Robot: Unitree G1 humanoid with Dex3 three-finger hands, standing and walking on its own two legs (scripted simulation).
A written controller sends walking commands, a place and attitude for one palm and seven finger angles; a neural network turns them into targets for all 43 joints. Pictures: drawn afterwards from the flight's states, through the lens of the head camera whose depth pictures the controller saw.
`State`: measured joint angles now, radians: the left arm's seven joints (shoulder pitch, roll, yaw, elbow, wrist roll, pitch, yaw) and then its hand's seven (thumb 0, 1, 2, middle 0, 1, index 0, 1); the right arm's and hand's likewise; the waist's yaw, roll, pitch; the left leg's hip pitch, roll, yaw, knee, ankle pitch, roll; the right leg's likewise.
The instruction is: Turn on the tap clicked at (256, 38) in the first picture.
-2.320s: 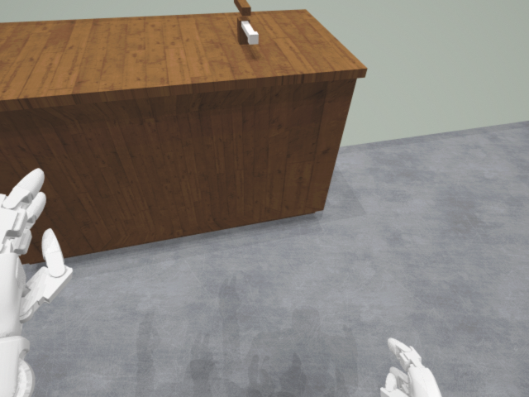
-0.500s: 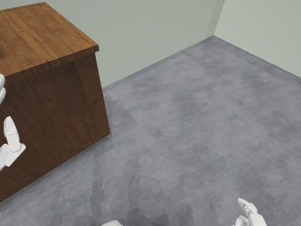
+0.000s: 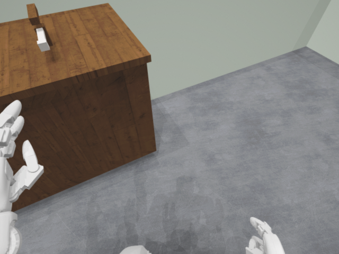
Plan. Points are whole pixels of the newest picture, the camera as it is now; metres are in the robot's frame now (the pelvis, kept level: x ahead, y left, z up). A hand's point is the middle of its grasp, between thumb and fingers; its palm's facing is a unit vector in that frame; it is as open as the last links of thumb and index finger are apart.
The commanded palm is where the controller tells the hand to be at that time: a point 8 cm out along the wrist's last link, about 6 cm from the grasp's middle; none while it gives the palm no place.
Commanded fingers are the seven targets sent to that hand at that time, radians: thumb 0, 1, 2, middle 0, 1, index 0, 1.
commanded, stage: turn to face it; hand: left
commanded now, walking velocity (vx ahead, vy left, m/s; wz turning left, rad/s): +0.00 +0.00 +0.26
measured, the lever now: (43, 45) +0.70 +0.49 +0.11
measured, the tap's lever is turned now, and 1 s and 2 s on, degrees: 0 0 0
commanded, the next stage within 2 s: take the last steps up to it in 0.10 s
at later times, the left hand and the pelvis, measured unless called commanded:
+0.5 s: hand (26, 204) +0.16 +0.22 +0.18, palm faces +0.55 -0.74 -0.38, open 7.4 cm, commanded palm +0.10 +0.26 +0.18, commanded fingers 0.00 0.90 0.90 -0.20 -0.30 -0.20 -0.30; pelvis -0.02 -0.04 +0.00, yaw +8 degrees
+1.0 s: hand (25, 173) +0.20 +0.24 +0.19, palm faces +0.54 -0.75 -0.38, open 7.4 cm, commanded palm +0.14 +0.28 +0.18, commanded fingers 0.00 0.90 0.90 -0.20 -0.30 -0.20 -0.30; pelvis +0.03 -0.03 +0.00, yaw +9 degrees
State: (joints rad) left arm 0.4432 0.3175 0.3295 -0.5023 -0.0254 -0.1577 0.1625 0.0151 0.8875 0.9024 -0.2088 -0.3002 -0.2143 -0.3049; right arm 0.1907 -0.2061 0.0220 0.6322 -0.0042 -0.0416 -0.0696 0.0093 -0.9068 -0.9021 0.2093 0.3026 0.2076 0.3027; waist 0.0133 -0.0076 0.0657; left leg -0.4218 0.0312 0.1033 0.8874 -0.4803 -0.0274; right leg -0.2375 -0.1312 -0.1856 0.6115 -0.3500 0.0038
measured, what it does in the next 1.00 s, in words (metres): steps on the spot: left foot, then right foot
